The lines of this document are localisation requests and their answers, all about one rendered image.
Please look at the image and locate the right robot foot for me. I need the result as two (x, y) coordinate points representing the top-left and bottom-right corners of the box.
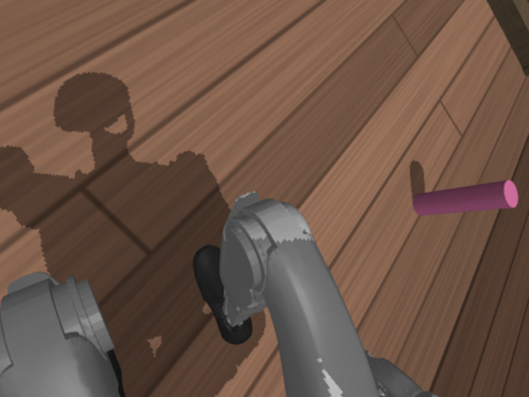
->
(193, 246), (252, 345)

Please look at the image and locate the bookshelf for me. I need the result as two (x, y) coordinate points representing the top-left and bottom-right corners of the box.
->
(487, 0), (529, 76)

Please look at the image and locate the left robot foot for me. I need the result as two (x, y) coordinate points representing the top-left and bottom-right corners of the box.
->
(107, 350), (126, 397)

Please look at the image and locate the right robot hand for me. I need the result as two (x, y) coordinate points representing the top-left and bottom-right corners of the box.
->
(365, 350), (424, 397)

